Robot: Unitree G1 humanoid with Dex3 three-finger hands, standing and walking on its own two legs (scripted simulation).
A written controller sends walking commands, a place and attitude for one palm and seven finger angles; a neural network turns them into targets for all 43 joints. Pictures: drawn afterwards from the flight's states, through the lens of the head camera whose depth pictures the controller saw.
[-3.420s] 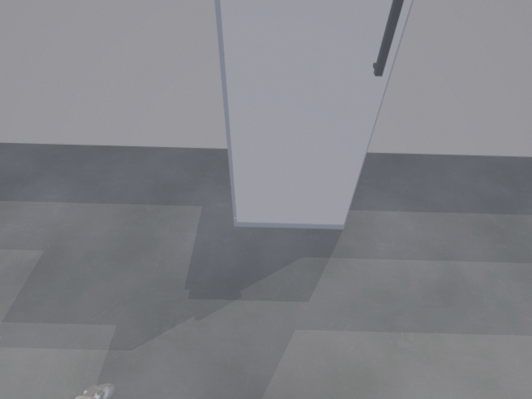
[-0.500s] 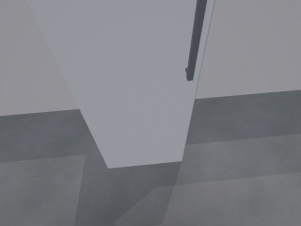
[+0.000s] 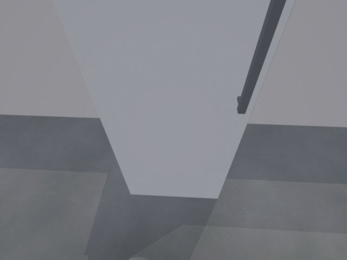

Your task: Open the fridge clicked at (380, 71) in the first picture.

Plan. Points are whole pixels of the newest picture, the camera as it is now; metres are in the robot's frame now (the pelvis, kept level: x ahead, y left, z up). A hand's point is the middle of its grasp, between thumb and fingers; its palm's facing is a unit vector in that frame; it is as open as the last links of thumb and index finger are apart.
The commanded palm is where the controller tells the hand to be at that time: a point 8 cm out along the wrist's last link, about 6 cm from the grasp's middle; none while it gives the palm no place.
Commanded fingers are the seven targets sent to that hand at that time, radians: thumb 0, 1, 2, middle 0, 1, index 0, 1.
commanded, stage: come to a stop and stand still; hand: right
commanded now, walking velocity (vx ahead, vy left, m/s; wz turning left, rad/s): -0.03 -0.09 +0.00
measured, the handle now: (256, 56) +0.52 -0.14 +0.22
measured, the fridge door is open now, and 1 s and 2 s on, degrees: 0 0 0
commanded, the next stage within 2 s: look again from close up in 1.14 s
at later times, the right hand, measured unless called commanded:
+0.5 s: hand out of the picture -0.03 -0.18 -0.19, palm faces +0.09 +0.98 -0.19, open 7.3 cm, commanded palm none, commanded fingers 0.00 -0.90 -0.90 0.20 0.30 0.20 0.30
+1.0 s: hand out of the picture +0.00 -0.14 -0.19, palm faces +0.06 +0.98 -0.21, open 7.3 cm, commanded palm none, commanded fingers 0.00 -0.90 -0.90 0.20 0.30 0.20 0.30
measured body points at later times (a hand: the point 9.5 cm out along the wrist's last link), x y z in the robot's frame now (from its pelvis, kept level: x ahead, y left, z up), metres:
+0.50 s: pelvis -0.05 +0.00 -0.01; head -0.04 -0.01 +0.44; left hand +0.00 +0.24 -0.15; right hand -0.03 -0.23 -0.17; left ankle -0.01 +0.14 -0.74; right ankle -0.07 -0.11 -0.74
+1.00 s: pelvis -0.02 +0.04 -0.01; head -0.02 +0.03 +0.44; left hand -0.02 +0.26 -0.17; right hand +0.00 -0.19 -0.17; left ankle -0.02 +0.12 -0.74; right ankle -0.05 -0.09 -0.74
